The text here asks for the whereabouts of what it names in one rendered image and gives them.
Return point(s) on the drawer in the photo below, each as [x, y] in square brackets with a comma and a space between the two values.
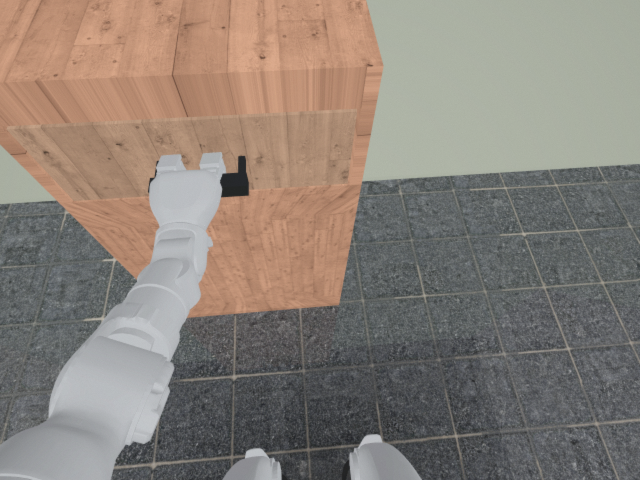
[116, 159]

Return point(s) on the robot left shin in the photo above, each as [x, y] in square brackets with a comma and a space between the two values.
[255, 452]

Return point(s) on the left robot upper arm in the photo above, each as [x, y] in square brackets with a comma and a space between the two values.
[114, 395]

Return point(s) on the robot left thigh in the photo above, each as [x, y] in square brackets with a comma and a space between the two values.
[255, 468]

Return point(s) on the handle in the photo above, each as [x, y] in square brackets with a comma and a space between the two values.
[233, 184]

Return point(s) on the robot left hand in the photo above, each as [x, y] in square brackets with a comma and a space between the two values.
[191, 196]

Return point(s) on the cabinet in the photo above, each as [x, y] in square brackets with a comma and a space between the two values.
[73, 61]

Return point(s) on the robot left forearm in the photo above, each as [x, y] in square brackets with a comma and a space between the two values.
[157, 306]

